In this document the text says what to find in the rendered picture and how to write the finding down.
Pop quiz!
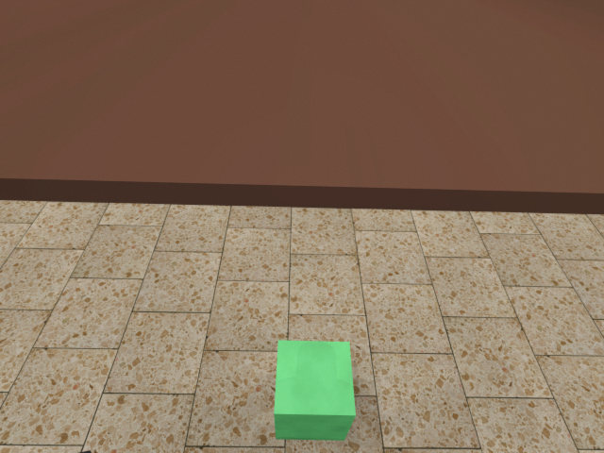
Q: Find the carton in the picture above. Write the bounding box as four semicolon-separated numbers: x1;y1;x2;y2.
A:
274;340;356;441

